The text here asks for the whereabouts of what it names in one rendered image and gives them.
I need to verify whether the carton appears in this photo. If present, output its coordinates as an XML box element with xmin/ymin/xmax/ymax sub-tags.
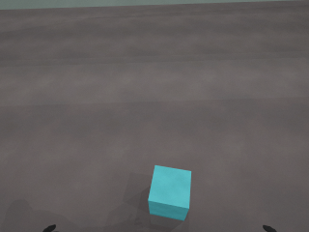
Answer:
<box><xmin>148</xmin><ymin>165</ymin><xmax>191</xmax><ymax>221</ymax></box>

